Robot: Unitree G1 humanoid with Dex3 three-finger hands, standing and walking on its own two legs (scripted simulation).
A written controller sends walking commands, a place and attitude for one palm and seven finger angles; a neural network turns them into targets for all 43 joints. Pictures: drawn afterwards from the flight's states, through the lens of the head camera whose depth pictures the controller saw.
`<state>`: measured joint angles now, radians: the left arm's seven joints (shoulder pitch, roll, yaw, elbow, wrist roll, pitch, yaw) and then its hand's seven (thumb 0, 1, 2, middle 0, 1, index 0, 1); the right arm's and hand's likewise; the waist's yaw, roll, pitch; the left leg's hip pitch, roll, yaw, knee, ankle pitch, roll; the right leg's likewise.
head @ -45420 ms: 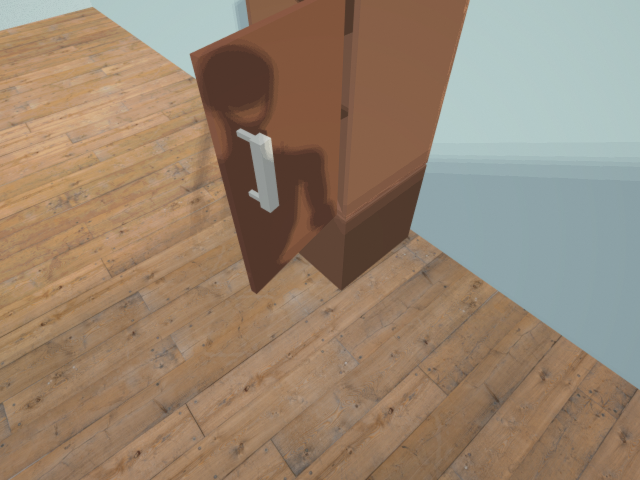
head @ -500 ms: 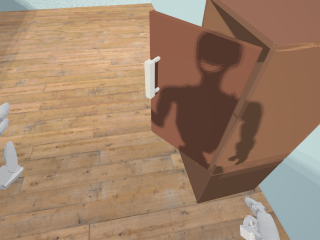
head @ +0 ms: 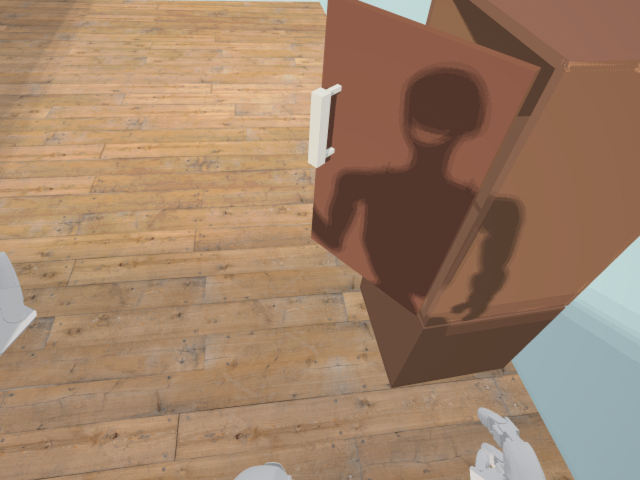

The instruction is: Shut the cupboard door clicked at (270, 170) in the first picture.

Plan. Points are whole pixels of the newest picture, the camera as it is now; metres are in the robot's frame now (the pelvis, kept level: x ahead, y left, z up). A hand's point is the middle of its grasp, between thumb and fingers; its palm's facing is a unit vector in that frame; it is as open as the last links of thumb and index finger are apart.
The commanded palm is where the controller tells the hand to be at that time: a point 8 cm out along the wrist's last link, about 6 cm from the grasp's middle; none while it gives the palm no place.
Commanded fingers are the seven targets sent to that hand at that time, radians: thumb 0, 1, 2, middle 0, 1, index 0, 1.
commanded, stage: step back with the hand held close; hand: left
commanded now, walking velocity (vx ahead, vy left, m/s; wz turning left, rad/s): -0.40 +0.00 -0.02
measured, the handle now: (326, 126) +0.71 +0.04 +0.06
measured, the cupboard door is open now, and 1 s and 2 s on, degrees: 37 37 37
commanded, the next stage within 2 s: stop stepping back and stand still in 0.66 s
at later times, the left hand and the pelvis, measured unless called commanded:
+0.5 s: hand (18, 391) +0.14 +0.23 +0.19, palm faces +0.35 -0.85 -0.40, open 7.5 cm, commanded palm +0.07 +0.29 +0.20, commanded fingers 0.00 0.90 0.90 -0.20 -0.30 -0.20 -0.30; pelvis -0.08 -0.01 +0.01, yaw -2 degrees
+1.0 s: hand out of the picture +0.02 +0.26 +0.19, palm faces +0.29 -0.83 -0.48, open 7.4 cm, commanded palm -0.04 +0.31 +0.20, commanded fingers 0.00 0.90 0.90 -0.20 -0.30 -0.20 -0.30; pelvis -0.19 +0.01 +0.02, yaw -2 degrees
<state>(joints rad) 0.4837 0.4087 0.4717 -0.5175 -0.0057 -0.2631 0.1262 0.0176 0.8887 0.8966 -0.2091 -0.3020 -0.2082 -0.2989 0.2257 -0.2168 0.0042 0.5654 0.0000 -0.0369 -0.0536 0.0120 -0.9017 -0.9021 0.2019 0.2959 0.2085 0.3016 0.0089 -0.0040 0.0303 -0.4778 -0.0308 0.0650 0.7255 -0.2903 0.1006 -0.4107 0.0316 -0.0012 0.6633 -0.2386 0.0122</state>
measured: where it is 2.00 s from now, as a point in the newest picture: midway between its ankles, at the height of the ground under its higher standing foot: outside the picture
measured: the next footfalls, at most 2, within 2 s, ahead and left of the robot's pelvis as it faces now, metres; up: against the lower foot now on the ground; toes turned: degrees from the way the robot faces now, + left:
right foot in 0.38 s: -0.12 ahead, -0.13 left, +0.00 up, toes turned +1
left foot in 0.74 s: -0.02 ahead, +0.09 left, +0.00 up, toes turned -1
